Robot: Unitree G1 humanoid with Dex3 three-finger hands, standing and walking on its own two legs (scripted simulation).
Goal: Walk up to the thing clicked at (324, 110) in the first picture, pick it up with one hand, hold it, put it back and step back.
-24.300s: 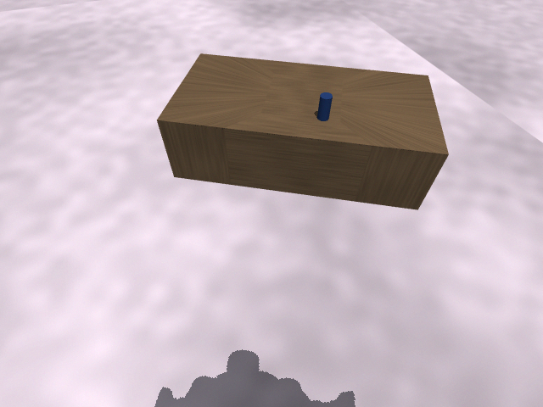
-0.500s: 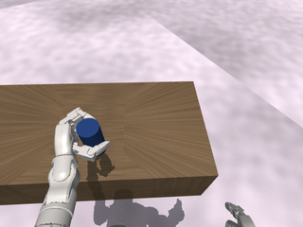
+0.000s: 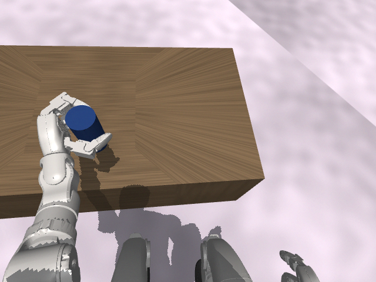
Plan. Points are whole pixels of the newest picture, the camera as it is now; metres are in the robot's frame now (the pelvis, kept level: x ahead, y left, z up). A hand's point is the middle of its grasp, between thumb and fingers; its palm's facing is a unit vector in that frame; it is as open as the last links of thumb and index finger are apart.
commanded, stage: crouch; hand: left
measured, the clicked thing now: (89, 131) +0.41 +0.19 +0.01
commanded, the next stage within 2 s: lower in 0.88 s
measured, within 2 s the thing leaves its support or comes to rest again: neither
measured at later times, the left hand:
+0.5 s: hand (92, 123) +0.49 +0.22 -0.08, palm faces +0.25 -0.97 -0.02, open 8.9 cm
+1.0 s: hand (94, 123) +0.51 +0.23 -0.12, palm faces +0.24 -0.97 -0.02, open 8.9 cm
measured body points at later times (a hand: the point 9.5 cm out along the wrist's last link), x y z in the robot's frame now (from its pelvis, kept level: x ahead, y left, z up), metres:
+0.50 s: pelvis -0.03 +0.00 -0.10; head +0.16 +0.03 +0.31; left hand +0.47 +0.27 -0.08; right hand +0.01 -0.26 -0.22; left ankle +0.04 +0.13 -0.63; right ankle +0.02 -0.13 -0.63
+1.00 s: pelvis -0.03 +0.00 -0.14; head +0.18 +0.02 +0.26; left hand +0.49 +0.28 -0.12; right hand +0.00 -0.27 -0.26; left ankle +0.04 +0.13 -0.63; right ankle +0.02 -0.13 -0.63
